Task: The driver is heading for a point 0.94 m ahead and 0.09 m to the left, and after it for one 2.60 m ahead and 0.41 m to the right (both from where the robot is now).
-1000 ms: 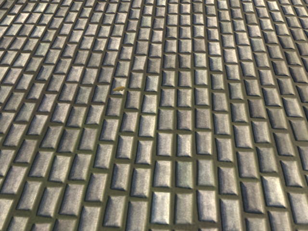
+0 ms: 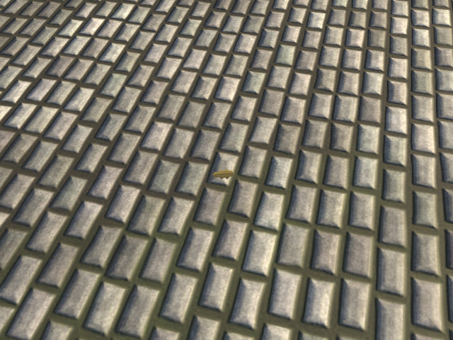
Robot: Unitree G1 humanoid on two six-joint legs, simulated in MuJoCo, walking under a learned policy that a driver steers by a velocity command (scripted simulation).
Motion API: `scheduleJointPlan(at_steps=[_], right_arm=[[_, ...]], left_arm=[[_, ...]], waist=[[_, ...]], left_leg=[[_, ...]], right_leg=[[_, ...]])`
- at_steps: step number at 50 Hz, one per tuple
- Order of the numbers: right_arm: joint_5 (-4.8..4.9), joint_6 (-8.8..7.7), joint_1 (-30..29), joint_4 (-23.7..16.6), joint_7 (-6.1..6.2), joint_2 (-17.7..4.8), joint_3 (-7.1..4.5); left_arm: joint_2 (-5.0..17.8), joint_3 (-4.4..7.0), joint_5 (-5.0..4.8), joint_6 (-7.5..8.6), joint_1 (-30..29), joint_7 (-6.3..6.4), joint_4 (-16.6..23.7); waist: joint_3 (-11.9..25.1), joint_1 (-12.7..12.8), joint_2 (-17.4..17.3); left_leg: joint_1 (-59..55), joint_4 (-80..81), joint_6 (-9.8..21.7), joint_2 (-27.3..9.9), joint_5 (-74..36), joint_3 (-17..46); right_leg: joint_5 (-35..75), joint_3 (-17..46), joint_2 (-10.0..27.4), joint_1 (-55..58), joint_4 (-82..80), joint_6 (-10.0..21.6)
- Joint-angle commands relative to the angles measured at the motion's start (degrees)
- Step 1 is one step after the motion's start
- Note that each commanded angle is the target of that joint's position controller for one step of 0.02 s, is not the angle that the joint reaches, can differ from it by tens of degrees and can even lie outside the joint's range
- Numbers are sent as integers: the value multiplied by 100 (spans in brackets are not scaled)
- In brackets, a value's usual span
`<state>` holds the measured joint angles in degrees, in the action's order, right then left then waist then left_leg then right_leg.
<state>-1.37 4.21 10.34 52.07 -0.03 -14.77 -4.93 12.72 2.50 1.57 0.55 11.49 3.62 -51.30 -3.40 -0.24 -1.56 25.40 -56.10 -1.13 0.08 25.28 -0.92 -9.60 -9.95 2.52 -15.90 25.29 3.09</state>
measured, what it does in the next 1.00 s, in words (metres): walks ahead: left foot, then right foot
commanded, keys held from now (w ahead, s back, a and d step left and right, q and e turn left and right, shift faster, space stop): q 0.14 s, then w+q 0.04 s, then w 0.82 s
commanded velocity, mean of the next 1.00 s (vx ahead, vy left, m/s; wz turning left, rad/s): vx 0.32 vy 0.00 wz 0.23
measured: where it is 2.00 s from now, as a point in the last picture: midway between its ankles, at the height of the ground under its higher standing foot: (194, 224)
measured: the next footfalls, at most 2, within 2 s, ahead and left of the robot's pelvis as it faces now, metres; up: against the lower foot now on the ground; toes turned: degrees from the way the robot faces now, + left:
left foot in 0.16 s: +0.01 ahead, +0.12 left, +0.00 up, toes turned +9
right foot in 0.74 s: +0.33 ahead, -0.04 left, +0.00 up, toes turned +9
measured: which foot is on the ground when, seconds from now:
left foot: up 0.00-0.14, down 0.16-0.76, up 0.78-1.00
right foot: down 0.00-0.16, up 0.18-0.72, down 0.74-1.00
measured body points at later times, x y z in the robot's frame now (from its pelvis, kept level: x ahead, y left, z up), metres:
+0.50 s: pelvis +0.05 +0.05 +0.01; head +0.04 +0.07 +0.46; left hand +0.08 +0.34 -0.13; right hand +0.11 -0.21 -0.12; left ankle -0.03 +0.11 -0.74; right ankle +0.15 -0.08 -0.68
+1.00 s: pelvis +0.31 +0.03 +0.01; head +0.33 +0.02 +0.46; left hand +0.26 +0.28 -0.13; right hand +0.44 -0.21 -0.14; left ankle +0.33 +0.19 -0.66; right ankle +0.29 -0.04 -0.74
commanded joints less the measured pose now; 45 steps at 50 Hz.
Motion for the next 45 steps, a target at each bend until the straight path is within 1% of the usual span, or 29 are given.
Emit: scheduleJointPlan(at_steps=[1, 5, 6, 7, 8, 9, 10, 11, 12, 13, 14, 15, 16, 19, 24, 27, 30, 33, 34, 35, 36, 37, 38, 39, 40, 41, 42, 43, 45], right_arm=[[28, 63, 152, -374, -91, -170, 18], [67, 24, 115, -606, -171, -294, 10], [70, -8, 262, -609, -174, -277, 14], [67, -60, 482, -569, -159, -312, 4], [30, -131, 714, -498, -132, -527, -49], [-4, -170, 873, -619, -82, -1300, -218], [-48, -185, 1152, -547, -37, -1552, -310], [-53, -186, 937, -514, 27, -1175, -199], [17, -204, 563, -584, 68, -893, -92], [26, -252, 296, -664, 73, -789, -48], [39, -339, 305, -663, 72, -649, -4], [50, -427, 446, -606, 41, -553, 32], [67, -512, 638, -521, 13, -569, 34], [80, -667, 1053, -334, -9, -667, 13], [61, -759, 1427, -150, 28, -694, 22], [41, -806, 1587, -36, 44, -684, 29], [15, -857, 1727, 87, 54, -670, 36], [7, -895, 1698, 168, 68, -761, 17], [8, -900, 1593, 172, 67, -794, 14], [13, -908, 1447, 170, 60, -843, 9], [33, -903, 1351, 196, 43, -856, 12], [48, -921, 1350, 150, 28, -731, 64], [175, -932, 1660, -55, -6, -175, 199], [54, -939, 1744, 13, -10, -421, 117], [23, -905, 1471, -6, -21, -535, 81], [13, -921, 1185, -37, -76, -501, 106], [13, -898, 1093, -48, -105, -381, 122], [-68, -834, 1135, -16, -130, -344, 135], [-102, -727, 1176, 34, -193, -250, 160]], left_arm=[[892, 200, 41, 16, 31, -64, 290], [1139, 295, 51, -65, -11, -171, 324], [1193, 319, 23, -93, -81, -184, 338], [1199, 341, 10, -133, -54, -199, 319], [1055, 352, 35, -193, 157, -243, 269], [434, 195, 11, -254, 68, -287, 594], [700, 213, 119, -292, -816, -247, 922], [789, 243, 45, -276, -889, -291, 947], [845, 269, -36, -202, -590, -369, 805], [886, 296, 1, -128, -310, -434, 623], [891, 308, 96, -89, -110, -487, 446], [815, 302, 121, -72, -8, -530, 358], [721, 283, 105, -64, -14, -558, 336], [665, 268, 66, -59, -271, -562, 375], [652, 250, 57, 11, -697, -563, 510], [601, 212, 43, 66, -961, -580, 623], [552, 169, 22, 124, -1231, -601, 788], [572, 159, 0, 180, -1211, -598, 921], [580, 168, -15, 198, -1002, -577, 899], [611, 201, -30, 218, -574, -532, 787], [681, 265, -16, 261, 227, -466, 517], [1013, 379, 78, 329, 1257, -379, 228], [1727, 516, 193, 371, 2037, -338, 144], [1634, 466, 47, 331, 1688, -392, 112], [1273, 377, -33, 304, 983, -421, 234], [870, 269, -60, 333, 530, -455, 332], [695, 204, -52, 367, 323, -459, 333], [561, 154, -69, 406, 302, -442, 269], [546, 134, -78, 496, 558, -433, 115]], waist=[[604, 35, 1010], [677, 69, 1034], [691, -37, 947], [677, -147, 741], [591, -201, -13], [424, -219, -1772], [2, -559, -1236], [-254, -333, -860], [-389, -65, -894], [-286, 76, -891], [-148, 81, -715], [47, 81, -453], [109, 58, -318], [7, -86, -342], [-170, -279, -328], [-303, -368, -326], [-443, -416, -359], [-416, -297, -408], [-344, -162, -408], [-167, 77, -385], [235, 466, -140], [929, 846, 284], [1615, 853, 1603], [1538, 570, 1493], [727, 261, 828], [328, 169, 345], [168, 19, 385], [101, -78, 553], [173, -133, 598]], left_leg=[[-294, 640, 47, -91, -44, -176], [-779, 1456, 242, -50, -16, -419], [-1092, 1934, 318, -10, -293, -486], [-1564, 2617, 414, 56, -738, -441], [-2019, 3562, 592, -202, -655, 307], [-2367, 4490, 1192, -1873, 623, 2965], [-1532, 4876, 1751, -2144, 1388, 3566], [-1380, 5052, 1643, -1876, 2165, 3132], [-1320, 5202, 1401, -1558, 1911, 2695], [-1546, 5194, 1244, -1264, 1224, 2312], [-1758, 5112, 1212, -1082, 550, 1976], [-2034, 5061, 1184, -1020, 126, 1811], [-2253, 5043, 1188, -1029, -154, 1735], [-2650, 5104, 1243, -1087, -383, 1669], [-2889, 5186, 1431, -1249, -615, 1643], [-2899, 5141, 1480, -1273, -924, 1517], [-2878, 4979, 1465, -1302, -1545, 1364], [-2803, 4667, 1354, -1389, -2656, 1240], [-2658, 4493, 1265, -1383, -3133, 1158], [-2455, 4058, 1145, -1297, -4055, 1007], [-2210, 3039, 1002, -1014, -4854, 691], [-1427, 1558, 848, -634, -4362, 358], [207, -632, 538, 231, -1575, -125], [904, -1435, 647, 526, 252, 591], [1164, -1749, 745, 58, -177, 698], [1058, -1488, 748, -210, -696, 611], [875, -1161, 720, -398, -955, 504], [696, -956, 642, -508, -1087, 437], [581, -904, 517, -525, -1253, 275]], right_leg=[[811, 950, 1489, 408, -852, 951], [575, 859, 1705, 384, -585, 808], [477, 736, 1693, 270, -375, 644], [204, 525, 1623, -30, -24, 349], [-1096, 148, 1302, -641, 747, -70], [-2869, -379, 281, -2264, 2389, -577], [-2504, 733, -52, -2540, 2975, -506], [-1782, 977, 122, -2603, 3158, -440], [-1166, 984, 157, -2507, 3030, -420], [-797, 960, 149, -2366, 2986, -414], [-504, 912, 144, -2254, 3075, -405], [-341, 913, 130, -2208, 3117, -384], [-223, 902, 130, -2261, 3057, -383], [-11, 896, 162, -2590, 2806, -431], [112, 889, 215, -2831, 2197, -530], [155, 850, 205, -2751, 1761, -492], [109, 798, 169, -2532, 1317, -344], [-155, 657, 42, -1929, 983, -95], [-209, 585, -59, -1441, 831, 9], [-222, 481, -255, -675, 635, 112], [-54, 381, -463, 436, 276, 220], [-472, 970, 19, 1901, 131, 428], [-2036, 3713, 1753, 3182, -659, 918], [-2092, 5324, 2073, 2871, -1450, 1102], [-2307, 4393, 1921, 2171, -1304, 1024], [-1761, 3615, 1637, 1478, -1406, 925], [-1196, 3008, 1322, 1107, -1542, 765], [-616, 2575, 1098, 872, -1633, 673], [427, 2124, 951, 807, -1687, 720]])
Over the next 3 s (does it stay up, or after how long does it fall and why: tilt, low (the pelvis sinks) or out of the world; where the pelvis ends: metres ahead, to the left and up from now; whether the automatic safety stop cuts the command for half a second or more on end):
stays up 1.36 -0.02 0.00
